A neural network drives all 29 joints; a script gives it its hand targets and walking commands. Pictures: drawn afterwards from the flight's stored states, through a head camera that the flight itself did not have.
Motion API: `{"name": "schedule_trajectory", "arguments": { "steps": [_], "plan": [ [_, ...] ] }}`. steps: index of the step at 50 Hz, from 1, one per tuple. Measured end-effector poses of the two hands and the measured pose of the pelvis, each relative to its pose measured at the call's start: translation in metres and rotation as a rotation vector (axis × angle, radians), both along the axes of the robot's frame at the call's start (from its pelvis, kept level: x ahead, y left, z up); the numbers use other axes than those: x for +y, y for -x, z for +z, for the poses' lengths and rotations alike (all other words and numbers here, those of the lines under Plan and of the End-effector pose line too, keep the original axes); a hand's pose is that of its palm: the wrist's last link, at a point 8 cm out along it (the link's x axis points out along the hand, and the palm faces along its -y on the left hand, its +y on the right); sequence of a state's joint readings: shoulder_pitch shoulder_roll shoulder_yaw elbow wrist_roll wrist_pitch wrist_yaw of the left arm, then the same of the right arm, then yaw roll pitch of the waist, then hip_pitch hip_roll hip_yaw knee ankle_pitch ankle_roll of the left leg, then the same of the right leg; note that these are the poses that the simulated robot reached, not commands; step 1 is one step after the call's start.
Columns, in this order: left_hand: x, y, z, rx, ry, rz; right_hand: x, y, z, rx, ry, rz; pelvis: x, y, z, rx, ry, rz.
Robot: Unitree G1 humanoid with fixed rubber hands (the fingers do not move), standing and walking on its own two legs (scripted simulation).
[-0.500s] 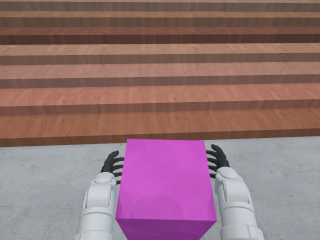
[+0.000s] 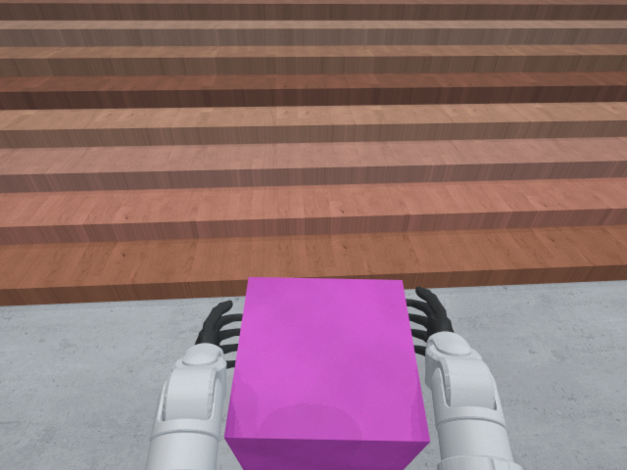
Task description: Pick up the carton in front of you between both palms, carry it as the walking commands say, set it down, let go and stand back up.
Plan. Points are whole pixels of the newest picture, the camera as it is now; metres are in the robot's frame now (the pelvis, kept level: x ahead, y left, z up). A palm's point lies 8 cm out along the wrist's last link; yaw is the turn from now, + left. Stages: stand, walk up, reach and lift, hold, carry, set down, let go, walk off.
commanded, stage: hold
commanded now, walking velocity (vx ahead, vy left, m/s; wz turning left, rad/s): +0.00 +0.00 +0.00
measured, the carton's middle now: (322, 386) +0.28 +0.00 -0.04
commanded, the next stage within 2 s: carry in 0.24 s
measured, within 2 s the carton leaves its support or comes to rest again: neither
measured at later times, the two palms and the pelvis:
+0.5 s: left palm (236, 325) +0.31 +0.11 +0.07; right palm (462, 325) +0.31 -0.19 +0.07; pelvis +0.02 -0.02 +0.00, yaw -1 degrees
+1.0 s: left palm (256, 213) +0.54 +0.11 +0.08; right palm (428, 218) +0.52 -0.19 +0.09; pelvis +0.26 -0.01 +0.00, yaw -4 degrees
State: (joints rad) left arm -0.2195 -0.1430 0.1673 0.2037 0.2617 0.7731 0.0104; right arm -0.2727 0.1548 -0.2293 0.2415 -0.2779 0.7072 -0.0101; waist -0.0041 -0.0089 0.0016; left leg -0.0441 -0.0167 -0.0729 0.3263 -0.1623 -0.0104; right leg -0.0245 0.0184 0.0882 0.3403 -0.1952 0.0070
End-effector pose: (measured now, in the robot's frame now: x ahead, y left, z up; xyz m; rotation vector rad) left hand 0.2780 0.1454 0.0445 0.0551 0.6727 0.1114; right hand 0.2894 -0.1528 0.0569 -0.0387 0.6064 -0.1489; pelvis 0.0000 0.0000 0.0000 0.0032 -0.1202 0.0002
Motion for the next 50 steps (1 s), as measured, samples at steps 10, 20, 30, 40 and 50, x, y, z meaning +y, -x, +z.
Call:
{"name": "schedule_trajectory", "arguments": {
  "steps": [10,20,30,40,50],
  "plan": [
    [0.0,0.006,-0.001,0.026,0.004,0.0,0.0,0.007,-0.002,0.026,-0.002,-0.011,0.001,0.011,-0.002,-0.021,0.0,-0.003],
    [-0.013,-0.013,0.014,-0.029,0.001,-0.004,-0.013,-0.005,0.006,-0.029,-0.034,-0.036,-0.009,0.001,-0.009,0.113,-0.005,-0.059],
    [-0.033,-0.058,0.039,0.029,0.018,-0.002,-0.033,-0.05,0.031,0.027,-0.075,-0.058,-0.017,-0.054,0.004,0.195,-0.032,-0.024],
    [0.0,-0.137,0.027,0.054,0.076,0.05,0.0,-0.132,0.022,0.05,-0.08,-0.058,0.003,-0.153,-0.014,0.211,-0.033,-0.066],
    [-0.036,-0.258,0.039,0.081,0.071,-0.024,-0.037,-0.229,0.031,0.072,-0.106,-0.149,-0.013,-0.261,-0.003,0.213,-0.006,-0.071]
  ]
}}
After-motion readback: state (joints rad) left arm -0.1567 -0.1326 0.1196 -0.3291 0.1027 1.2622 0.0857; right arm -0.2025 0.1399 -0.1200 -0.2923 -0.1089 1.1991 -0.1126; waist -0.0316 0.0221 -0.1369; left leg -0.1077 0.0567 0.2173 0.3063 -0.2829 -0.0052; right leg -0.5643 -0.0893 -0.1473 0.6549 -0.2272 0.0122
